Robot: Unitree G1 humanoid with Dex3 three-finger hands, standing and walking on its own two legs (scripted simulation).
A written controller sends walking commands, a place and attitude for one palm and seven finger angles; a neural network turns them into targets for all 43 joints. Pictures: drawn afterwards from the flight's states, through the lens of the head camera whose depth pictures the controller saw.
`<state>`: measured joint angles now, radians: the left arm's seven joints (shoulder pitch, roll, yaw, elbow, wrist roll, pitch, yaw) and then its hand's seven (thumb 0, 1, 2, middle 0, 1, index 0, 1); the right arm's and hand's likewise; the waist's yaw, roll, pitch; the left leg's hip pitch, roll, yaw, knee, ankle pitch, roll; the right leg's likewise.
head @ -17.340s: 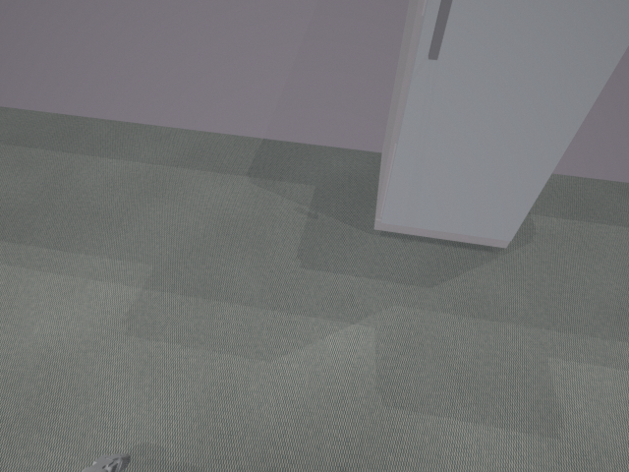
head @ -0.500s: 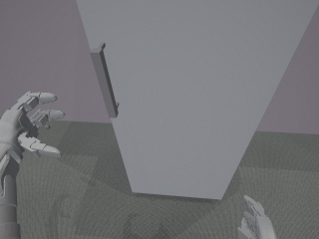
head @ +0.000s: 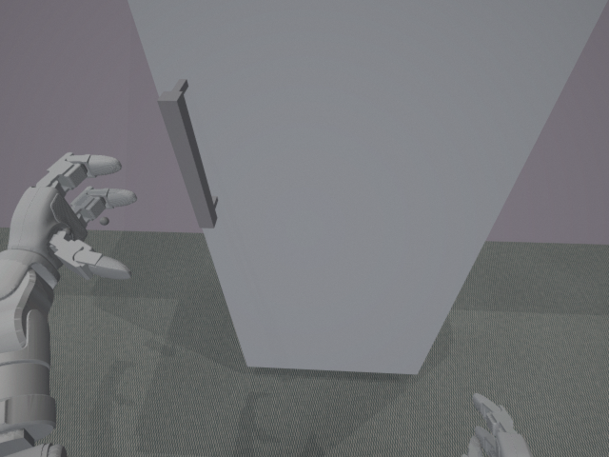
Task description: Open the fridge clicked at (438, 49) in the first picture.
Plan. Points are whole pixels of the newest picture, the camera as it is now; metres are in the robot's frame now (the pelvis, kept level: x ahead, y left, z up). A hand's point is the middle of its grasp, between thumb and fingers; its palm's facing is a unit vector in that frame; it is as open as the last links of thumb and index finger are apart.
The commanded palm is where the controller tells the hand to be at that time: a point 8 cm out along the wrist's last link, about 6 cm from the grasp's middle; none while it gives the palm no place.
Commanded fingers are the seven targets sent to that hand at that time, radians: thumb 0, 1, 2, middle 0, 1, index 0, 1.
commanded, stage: move the hooked fingers beside the handle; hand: left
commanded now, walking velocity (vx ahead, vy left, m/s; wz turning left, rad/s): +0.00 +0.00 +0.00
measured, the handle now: (196, 160) +0.48 +0.21 +0.15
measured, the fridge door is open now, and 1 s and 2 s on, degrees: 0 0 0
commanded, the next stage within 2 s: none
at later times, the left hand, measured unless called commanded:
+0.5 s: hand (126, 203) +0.37 +0.26 +0.16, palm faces +0.07 -1.00 -0.03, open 14.0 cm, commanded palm +0.34 +0.31 +0.17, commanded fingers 0.00 -0.50 0.30 -0.30 -1.20 -0.30 -1.20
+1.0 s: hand (141, 178) +0.41 +0.26 +0.16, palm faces +0.07 -1.00 -0.03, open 14.0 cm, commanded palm +0.38 +0.32 +0.16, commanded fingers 0.00 -0.50 0.30 -0.30 -1.20 -0.30 -1.20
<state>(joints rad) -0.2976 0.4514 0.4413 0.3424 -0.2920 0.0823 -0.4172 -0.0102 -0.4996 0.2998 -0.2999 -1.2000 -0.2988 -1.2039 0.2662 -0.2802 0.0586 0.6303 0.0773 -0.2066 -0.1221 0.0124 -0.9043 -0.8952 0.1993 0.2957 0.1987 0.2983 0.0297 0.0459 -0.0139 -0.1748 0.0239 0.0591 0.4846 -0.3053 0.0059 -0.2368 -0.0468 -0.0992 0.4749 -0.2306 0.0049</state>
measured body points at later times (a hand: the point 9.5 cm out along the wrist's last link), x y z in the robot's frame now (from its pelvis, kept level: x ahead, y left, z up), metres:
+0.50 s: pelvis +0.00 -0.01 +0.00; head +0.01 -0.02 +0.45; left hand +0.36 +0.32 +0.17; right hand +0.15 -0.26 -0.09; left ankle -0.03 +0.11 -0.74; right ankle +0.01 -0.12 -0.74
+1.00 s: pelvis +0.00 +0.00 +0.00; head +0.03 -0.01 +0.45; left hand +0.41 +0.31 +0.17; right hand +0.08 -0.27 -0.11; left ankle -0.03 +0.11 -0.74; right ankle +0.01 -0.12 -0.74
